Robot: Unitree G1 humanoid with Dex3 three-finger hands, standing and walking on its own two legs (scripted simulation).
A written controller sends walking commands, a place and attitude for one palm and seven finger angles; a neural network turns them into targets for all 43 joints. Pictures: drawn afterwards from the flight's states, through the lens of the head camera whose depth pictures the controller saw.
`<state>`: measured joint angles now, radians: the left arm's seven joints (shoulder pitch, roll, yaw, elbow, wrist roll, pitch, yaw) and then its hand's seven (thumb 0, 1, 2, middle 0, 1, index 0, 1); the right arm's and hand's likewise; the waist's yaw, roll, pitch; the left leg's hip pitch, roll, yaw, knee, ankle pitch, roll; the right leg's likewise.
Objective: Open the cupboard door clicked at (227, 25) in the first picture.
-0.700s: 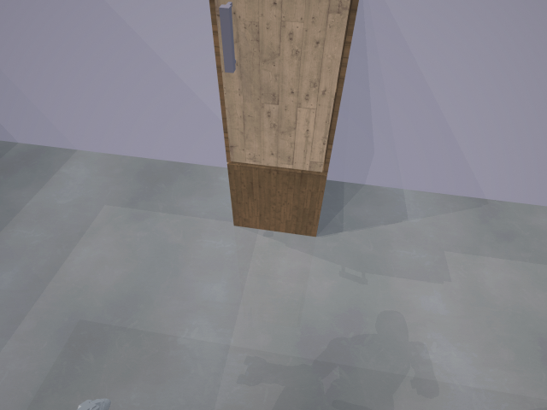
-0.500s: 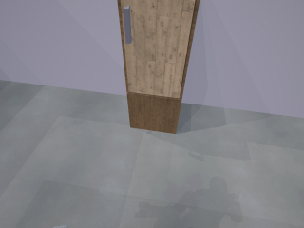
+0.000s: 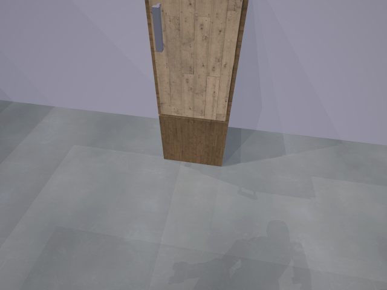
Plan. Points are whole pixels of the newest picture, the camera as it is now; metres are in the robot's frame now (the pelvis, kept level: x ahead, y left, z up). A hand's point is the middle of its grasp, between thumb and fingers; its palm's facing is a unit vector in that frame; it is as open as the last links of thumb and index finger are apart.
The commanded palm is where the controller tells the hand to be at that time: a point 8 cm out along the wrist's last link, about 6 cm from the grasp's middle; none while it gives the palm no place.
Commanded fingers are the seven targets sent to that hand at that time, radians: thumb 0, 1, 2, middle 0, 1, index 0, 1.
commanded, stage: stand and wait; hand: left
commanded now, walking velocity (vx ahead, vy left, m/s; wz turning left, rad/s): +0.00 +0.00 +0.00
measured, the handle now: (159, 27) +1.02 +0.20 +0.12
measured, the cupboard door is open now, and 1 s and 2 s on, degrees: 0 0 0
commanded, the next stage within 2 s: look at it before walking up in 0.12 s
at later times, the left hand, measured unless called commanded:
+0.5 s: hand out of the picture +0.07 +0.24 -0.16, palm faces -0.03 -0.95 -0.32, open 7.3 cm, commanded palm none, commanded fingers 0.00 0.90 0.90 -0.20 -0.30 -0.20 -0.30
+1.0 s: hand out of the picture +0.08 +0.24 -0.15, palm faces -0.04 -0.94 -0.33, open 7.3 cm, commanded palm none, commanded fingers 0.00 0.90 0.90 -0.20 -0.30 -0.20 -0.30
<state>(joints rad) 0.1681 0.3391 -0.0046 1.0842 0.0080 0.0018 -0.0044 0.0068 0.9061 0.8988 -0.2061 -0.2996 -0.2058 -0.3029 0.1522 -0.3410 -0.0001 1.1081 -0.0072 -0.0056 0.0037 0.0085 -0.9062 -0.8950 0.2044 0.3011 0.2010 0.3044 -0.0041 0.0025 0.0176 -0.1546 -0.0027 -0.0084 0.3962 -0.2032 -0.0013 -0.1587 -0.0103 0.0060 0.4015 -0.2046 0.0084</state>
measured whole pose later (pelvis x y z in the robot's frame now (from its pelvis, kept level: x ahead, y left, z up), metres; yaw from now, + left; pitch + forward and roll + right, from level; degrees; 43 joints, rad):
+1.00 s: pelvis +0.01 +0.00 +0.00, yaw -1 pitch -2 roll +0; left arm 0.16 0.34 0.00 1.08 0.01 0.00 -0.01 0.01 0.91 0.90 -0.21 -0.30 -0.21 -0.30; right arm 0.12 -0.34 0.00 1.11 -0.01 -0.01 0.00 0.01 -0.91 -0.89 0.20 0.30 0.20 0.30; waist 0.00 0.01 0.02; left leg -0.13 0.01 0.01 0.37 -0.20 -0.01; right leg -0.15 0.00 0.03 0.37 -0.20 0.00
